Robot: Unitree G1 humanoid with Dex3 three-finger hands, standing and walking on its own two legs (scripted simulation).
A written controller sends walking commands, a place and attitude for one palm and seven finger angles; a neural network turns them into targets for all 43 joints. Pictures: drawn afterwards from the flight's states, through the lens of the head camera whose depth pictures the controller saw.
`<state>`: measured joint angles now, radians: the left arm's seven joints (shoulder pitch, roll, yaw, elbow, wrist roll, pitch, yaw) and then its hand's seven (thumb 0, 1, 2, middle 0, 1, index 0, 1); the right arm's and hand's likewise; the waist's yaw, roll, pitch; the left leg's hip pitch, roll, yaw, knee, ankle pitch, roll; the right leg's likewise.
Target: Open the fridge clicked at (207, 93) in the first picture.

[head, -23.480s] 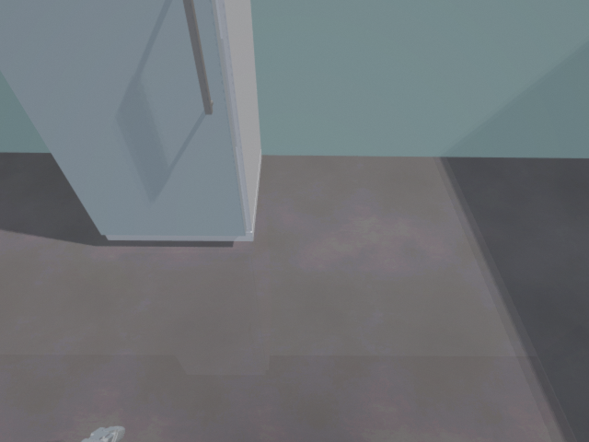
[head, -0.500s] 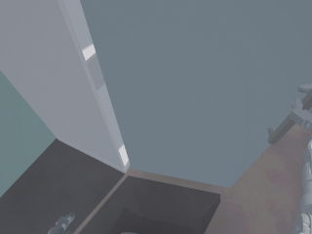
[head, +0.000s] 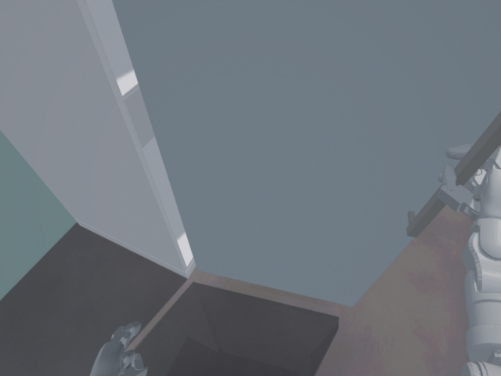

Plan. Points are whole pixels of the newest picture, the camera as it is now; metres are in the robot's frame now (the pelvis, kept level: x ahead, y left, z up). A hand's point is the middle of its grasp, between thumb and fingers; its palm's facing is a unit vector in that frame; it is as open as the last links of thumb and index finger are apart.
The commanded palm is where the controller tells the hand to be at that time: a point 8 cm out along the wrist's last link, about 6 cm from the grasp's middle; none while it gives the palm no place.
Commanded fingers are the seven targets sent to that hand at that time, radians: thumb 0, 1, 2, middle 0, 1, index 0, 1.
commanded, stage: stop walking and hold the door back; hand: right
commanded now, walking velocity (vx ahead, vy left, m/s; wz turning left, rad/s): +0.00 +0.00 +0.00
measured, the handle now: (457, 167) +0.44 -0.29 +0.11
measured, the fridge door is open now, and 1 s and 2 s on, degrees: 78 76 74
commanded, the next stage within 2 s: loosen the grip on the handle in 0.36 s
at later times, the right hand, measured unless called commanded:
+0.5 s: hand (448, 186) +0.40 -0.27 +0.11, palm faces +0.30 +0.92 -0.24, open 5.3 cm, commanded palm +0.36 -0.31 +0.12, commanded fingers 0.00 -0.54 -0.73 0.45 1.40 0.45 1.40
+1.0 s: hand (451, 189) +0.41 -0.28 +0.09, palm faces +0.33 +0.92 -0.23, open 13.4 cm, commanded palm +0.37 -0.32 +0.11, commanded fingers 0.00 0.55 -0.20 0.25 1.15 0.25 1.15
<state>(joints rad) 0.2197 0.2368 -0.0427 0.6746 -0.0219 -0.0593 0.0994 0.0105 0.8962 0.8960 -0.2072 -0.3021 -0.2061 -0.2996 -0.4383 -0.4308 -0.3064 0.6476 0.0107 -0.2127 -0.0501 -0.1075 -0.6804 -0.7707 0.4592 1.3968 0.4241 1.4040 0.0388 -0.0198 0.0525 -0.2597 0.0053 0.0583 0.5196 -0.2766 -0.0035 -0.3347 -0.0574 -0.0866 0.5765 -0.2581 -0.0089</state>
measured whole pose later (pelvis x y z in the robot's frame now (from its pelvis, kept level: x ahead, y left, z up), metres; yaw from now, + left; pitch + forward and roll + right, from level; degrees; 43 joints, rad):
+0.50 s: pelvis -0.03 +0.00 +0.00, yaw +1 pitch +0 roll +1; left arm 0.32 0.28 0.00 0.73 -0.02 -0.06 0.11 0.01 0.90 0.90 -0.20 -0.30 -0.20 -0.30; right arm -0.65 -0.49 -0.36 0.95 -0.06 -0.19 0.01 -0.17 -0.66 -0.78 0.45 1.39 0.46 1.40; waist 0.06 0.01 0.04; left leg -0.29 0.00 0.05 0.51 -0.23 0.00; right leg -0.35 -0.06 -0.10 0.56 -0.21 -0.02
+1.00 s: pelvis +0.00 +0.00 -0.01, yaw +0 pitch +7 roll +1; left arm 0.29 0.26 -0.01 0.69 -0.01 -0.09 0.08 0.01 0.90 0.90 -0.21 -0.30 -0.20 -0.30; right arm -0.55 -0.47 -0.36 0.77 -0.01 -0.18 0.02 -0.01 0.49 -0.23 0.35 1.26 0.40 1.29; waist 0.03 0.02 -0.04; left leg -0.44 0.02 0.06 0.64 -0.32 0.00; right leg -0.50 -0.04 -0.07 0.66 -0.29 -0.02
